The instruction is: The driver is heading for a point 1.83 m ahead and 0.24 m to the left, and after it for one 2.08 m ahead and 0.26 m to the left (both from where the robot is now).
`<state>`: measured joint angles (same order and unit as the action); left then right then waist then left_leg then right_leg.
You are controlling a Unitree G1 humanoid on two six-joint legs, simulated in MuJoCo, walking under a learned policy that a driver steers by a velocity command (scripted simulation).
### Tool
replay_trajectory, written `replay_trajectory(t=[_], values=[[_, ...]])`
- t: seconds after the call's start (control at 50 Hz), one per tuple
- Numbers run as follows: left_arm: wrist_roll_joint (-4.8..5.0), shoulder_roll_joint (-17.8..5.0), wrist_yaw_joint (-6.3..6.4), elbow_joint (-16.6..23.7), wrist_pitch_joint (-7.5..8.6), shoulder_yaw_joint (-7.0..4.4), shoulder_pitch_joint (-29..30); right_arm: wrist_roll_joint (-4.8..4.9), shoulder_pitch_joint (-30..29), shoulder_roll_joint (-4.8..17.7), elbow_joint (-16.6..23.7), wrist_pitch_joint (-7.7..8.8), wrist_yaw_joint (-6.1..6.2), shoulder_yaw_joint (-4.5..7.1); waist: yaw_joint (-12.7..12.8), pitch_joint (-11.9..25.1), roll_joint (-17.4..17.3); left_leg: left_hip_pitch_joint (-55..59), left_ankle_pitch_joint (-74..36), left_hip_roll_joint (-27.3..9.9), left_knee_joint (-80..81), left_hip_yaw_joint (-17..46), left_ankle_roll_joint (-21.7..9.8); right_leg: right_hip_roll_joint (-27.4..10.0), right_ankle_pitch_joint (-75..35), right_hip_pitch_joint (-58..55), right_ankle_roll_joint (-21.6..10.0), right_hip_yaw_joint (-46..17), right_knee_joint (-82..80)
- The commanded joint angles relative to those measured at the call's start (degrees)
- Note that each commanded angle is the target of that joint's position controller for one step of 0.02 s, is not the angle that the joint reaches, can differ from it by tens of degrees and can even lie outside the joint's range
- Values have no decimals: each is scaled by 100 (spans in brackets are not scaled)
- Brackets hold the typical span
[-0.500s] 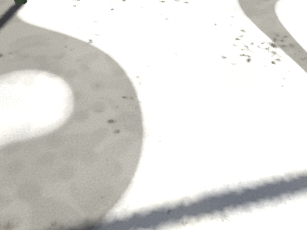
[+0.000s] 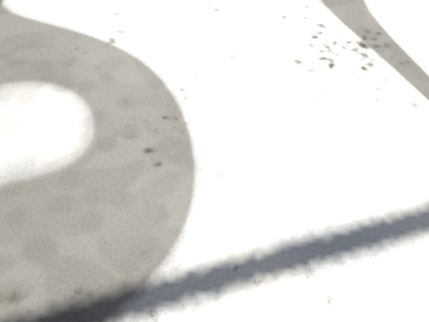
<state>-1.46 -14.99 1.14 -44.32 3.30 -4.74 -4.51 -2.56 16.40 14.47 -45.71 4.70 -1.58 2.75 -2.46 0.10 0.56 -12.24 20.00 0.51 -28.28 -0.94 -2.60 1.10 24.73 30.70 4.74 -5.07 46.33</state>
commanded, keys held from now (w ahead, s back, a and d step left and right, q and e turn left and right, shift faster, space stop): no key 1.00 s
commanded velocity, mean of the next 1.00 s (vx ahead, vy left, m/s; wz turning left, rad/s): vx -0.04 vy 0.00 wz -0.01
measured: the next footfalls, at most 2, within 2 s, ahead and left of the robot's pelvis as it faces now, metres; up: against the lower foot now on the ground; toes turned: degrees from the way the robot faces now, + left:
right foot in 0.26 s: -0.09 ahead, -0.14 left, +0.00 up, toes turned +2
left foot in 1.82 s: +0.03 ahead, +0.15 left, +0.00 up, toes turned +2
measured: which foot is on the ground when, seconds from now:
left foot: down 0.00-1.00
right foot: up 0.00-0.24, down 0.26-1.00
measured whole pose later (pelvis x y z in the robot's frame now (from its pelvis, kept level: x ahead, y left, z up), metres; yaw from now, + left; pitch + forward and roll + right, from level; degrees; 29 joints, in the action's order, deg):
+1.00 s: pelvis -0.13 -0.02 +0.00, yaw +1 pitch -2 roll +0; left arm 0.0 -9.6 2.2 -52.1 0.0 -2.6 -16.3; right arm -0.8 14.6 10.8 -54.2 -0.1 3.2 1.1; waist -1.2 -1.8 -0.5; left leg -16.6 6.5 0.7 -24.5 1.8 -0.8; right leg 0.1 14.7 10.7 0.3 -1.0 26.8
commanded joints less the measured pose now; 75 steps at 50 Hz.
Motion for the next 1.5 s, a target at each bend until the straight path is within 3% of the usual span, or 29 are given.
replay_trajectory(t=[0.02,0.04,0.06,0.1,0.14,0.16,0.2,0.22,0.24,0.26,0.28,0.3,0.32,0.34,0.36,0.4,0.46,0.5,0.56,0.6,0.7,0.74,0.76,1.02,1.26,1.3,1.5], values=[[-49,-1174,202,337,24,-416,113,-30,-1229,676,840,278,-283,150,443,266,-813,-131,-4178,-1519,1161,1172,-1159,564,517,-17,203,-693,2801],[-149,-1143,204,273,81,-420,-56,80,-1535,586,948,238,-346,124,581,220,-885,-259,-3833,-1401,1179,957,-1040,591,154,-149,132,-727,3066],[-135,-1057,169,203,129,-415,-225,120,-1660,504,984,193,-366,92,649,193,-653,-222,-3240,-1315,1181,875,-978,510,-242,-233,129,-681,3070],[25,-949,93,-27,148,-446,-612,194,-1447,40,978,136,-457,-113,580,186,-446,361,-2028,-1203,968,936,-847,290,-897,-168,309,-911,2512],[74,-846,-2,-146,70,-450,-805,316,-898,-109,733,74,-537,-241,366,29,-455,837,-1029,-1198,829,1239,-782,91,-882,-23,538,-911,1878],[83,-743,-52,-131,33,-413,-829,412,-791,-129,637,56,-574,-274,297,-48,-474,955,-572,-1183,797,1378,-719,-71,-671,4,648,-796,1396],[71,-382,-183,-36,-23,-233,-772,621,-748,18,509,22,-592,-279,228,-168,-383,1030,282,-1052,803,1526,-504,-492,-74,-182,808,-303,-23],[136,-214,-242,20,-20,-131,-604,700,-714,180,446,10,-606,-219,149,-147,-308,1086,169,-921,773,1536,-421,-605,-124,-383,762,-35,-890],[233,-185,-315,11,-9,-64,-682,750,-967,222,454,-42,-678,-216,312,-85,-143,890,-41,-816,616,1510,-298,-622,-753,-981,658,176,-1857],[265,-306,-349,35,14,-66,-681,667,-1042,315,401,-92,-724,-173,342,27,-218,669,-535,-808,489,1563,-226,-563,-1231,-1505,504,305,-2137],[253,-555,-342,116,74,-79,-587,542,-990,281,466,-66,-685,-163,177,224,-129,833,-1105,-684,367,1385,-161,-451,-1423,-1505,233,305,-1803],[357,-1206,-140,444,-131,-197,-30,125,-1131,584,743,-93,-217,-105,-127,267,-449,639,-4712,-698,68,1111,-297,-654,-3705,-1800,-259,-390,-1738],[389,-1230,-97,336,-212,-195,-251,35,-1109,618,754,-93,-4,-92,-42,796,-273,1001,-5687,-656,-15,760,-396,-605,-3905,-1925,-452,-127,-1418],[330,-961,-88,206,-260,-128,-589,123,-1155,487,790,-137,152,-127,138,1094,-364,1457,-6240,-751,-100,719,-455,-607,-3369,-1878,-521,-118,-1434],[269,-650,-98,106,-304,-38,-839,185,-1249,257,787,-232,239,-178,252,1167,-418,1668,-6113,-746,-104,705,-488,-621,-2870,-1816,-523,-111,-1608],[224,-470,-67,40,-401,2,-854,248,-1334,110,829,-407,283,-197,261,806,-27,1482,-4967,-651,67,728,-498,-547,-2021,-1770,-435,-17,-1875],[132,-405,67,49,-519,21,-874,222,-1360,208,778,-431,283,-108,235,321,-205,684,-2294,-374,486,676,-393,-450,-1544,-1835,-385,64,-2107],[122,-325,136,-1,-507,34,-878,184,-1437,112,750,-429,300,-102,253,-48,-232,242,-730,-298,751,639,-258,-407,-1019,-1647,-452,68,-2234],[63,-224,180,-23,-452,64,-833,169,-1338,125,594,-408,366,-55,260,-306,-264,-43,102,-251,958,623,-119,-377,-776,-1524,-509,98,-2387],[84,-249,146,-43,-421,62,-759,212,-1301,82,491,-422,387,-73,197,-348,-163,35,202,-222,934,583,-105,-402,-695,-1367,-516,112,-2452],[70,-140,111,-90,-386,78,-820,182,-1077,204,219,-435,433,-47,212,-350,14,-32,469,-274,1014,668,-85,-379,-225,-1255,-543,120,-2578],[157,-161,100,-148,-331,68,-859,143,-968,226,104,-421,432,-41,183,-362,205,34,341,-269,904,652,-140,-411,22,-1087,-618,108,-2705],[150,-125,90,-173,-309,77,-872,147,-876,209,38,-420,431,-47,161,-325,234,106,280,-264,873,645,-151,-417,144,-1022,-638,93,-2749],[148,14,113,-617,-256,98,-1311,183,-198,121,-700,-402,503,-86,161,-360,-91,88,-12,-279,1017,725,-146,-374,-80,-1103,-710,187,-2889],[174,69,79,-984,-229,83,-1510,208,-4,110,-1157,-411,493,-118,164,-322,-63,472,-909,-279,1026,682,-140,-370,-1035,-1401,-773,290,-3011],[174,76,108,-1071,-243,95,-1573,268,42,129,-1257,-415,497,-113,176,-358,-101,545,-1146,-270,1000,667,-99,-372,-1285,-1414,-794,305,-2998],[180,64,73,-1296,-262,99,-1627,240,63,118,-1460,-460,499,-137,185,-271,-19,776,-1701,-266,938,617,-64,-375,-1735,-1599,-789,361,-3020]])
Keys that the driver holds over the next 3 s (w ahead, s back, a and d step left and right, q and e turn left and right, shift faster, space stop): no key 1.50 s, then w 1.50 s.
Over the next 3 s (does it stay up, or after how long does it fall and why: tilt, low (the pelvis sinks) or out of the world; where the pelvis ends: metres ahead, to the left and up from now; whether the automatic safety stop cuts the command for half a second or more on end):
stays up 0.65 0.05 0.01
